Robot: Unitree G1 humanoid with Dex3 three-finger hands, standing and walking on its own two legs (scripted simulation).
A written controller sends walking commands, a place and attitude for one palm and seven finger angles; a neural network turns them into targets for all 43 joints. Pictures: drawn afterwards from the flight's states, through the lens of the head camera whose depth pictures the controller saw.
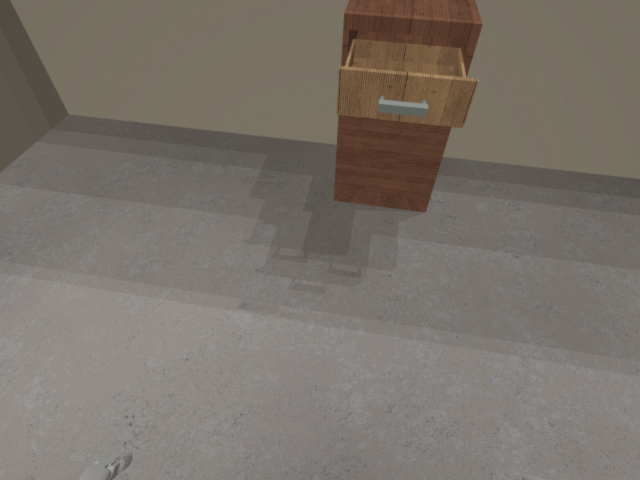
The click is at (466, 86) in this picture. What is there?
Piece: drawer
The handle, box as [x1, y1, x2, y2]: [377, 95, 427, 116]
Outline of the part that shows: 379,99 377,111 419,116 426,115 427,104 425,103 425,99 423,99 421,103 384,100 383,95 381,95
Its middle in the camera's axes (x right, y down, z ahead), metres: +0.23 -0.38 +1.10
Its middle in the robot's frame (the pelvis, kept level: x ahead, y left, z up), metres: +1.09 -0.19 -0.08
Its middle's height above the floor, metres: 0.69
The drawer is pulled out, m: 0.29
